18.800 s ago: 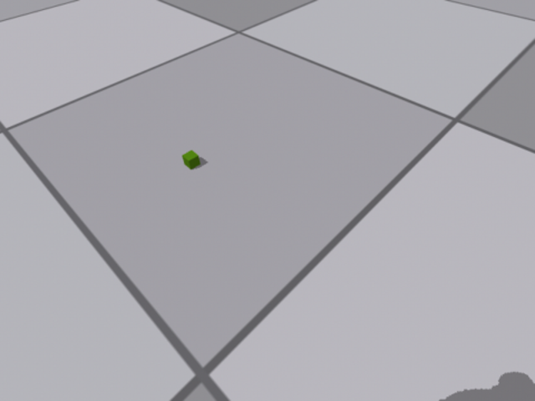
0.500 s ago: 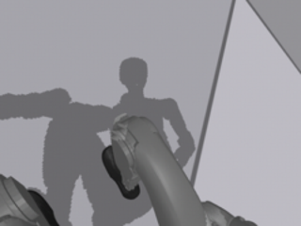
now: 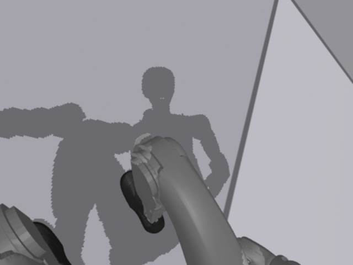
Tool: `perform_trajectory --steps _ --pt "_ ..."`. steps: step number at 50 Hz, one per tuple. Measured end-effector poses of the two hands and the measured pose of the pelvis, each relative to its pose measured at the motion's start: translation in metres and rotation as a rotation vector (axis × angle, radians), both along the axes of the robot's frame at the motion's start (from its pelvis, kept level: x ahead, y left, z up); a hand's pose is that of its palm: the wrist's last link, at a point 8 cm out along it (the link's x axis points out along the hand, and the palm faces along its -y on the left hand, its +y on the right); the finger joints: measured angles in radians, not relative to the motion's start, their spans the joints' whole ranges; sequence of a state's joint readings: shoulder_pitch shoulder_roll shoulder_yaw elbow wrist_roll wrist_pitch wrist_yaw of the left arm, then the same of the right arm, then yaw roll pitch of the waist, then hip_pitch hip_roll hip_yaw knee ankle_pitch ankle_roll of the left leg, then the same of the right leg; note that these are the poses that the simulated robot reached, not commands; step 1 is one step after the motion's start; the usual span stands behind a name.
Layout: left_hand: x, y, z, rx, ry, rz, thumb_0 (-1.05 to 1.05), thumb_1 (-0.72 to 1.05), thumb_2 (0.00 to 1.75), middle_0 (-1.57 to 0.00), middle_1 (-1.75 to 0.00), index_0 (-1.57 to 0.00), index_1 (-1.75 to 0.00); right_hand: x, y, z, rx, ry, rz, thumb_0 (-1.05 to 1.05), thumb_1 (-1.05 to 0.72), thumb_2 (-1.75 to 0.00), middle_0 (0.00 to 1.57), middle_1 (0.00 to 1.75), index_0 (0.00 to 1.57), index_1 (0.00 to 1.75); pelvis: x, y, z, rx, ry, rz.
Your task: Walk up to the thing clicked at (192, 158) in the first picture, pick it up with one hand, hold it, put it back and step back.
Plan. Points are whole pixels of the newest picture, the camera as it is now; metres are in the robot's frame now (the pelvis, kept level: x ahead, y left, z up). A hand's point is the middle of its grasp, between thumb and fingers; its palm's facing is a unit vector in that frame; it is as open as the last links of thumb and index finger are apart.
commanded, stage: close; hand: left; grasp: from above
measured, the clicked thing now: out of the picture +0.44 +0.36 -0.29
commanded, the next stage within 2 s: settle in 0.96 s
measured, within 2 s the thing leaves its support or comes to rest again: leaves its support in 1.42 s
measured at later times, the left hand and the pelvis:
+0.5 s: hand out of the picture +0.43 +0.35 -0.26, palm faces -0.23 -0.38 -0.89, open 9.7 cm; pelvis +0.00 +0.00 +0.00, yaw +0 degrees
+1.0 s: hand out of the picture +0.44 +0.35 -0.26, palm faces -0.23 -0.38 -0.89, open 9.4 cm; pelvis +0.00 +0.00 +0.00, yaw +0 degrees
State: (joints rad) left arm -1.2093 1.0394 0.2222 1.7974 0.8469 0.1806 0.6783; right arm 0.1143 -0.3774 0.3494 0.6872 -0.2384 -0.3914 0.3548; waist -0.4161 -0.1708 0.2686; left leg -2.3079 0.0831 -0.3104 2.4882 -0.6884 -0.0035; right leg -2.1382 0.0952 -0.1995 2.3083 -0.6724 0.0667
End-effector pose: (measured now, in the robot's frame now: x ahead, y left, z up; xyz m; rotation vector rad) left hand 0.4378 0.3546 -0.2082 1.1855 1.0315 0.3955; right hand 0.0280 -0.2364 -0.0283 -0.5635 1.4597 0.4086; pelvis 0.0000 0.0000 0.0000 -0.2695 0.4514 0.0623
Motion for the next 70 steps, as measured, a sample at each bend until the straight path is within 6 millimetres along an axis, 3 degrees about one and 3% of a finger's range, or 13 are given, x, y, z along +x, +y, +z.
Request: perform_trajectory --steps 20,70 --pt "-0.003 0.000 0.001 -0.002 -0.007 0.014 -0.01 0.07 0.53 -0.55 -0.65 -0.65 -0.62 -0.001 0.000 -0.001 0.002 -0.014 0.008 0.01 -0.92 -0.90 0.20 0.29 0.20 0.30 -0.002 0.000 -0.001 0.002 -0.014 -0.001" --pt "0.005 0.010 0.011 -0.015 -0.015 0.010 0.00 0.07 0.42 -0.72 -0.54 -0.78 -0.47 -0.006 -0.001 0.002 -0.019 0.000 -0.037 0.01 -0.92 -0.90 0.20 0.29 0.20 0.30 -0.001 0.000 0.002 0.009 0.013 0.001"
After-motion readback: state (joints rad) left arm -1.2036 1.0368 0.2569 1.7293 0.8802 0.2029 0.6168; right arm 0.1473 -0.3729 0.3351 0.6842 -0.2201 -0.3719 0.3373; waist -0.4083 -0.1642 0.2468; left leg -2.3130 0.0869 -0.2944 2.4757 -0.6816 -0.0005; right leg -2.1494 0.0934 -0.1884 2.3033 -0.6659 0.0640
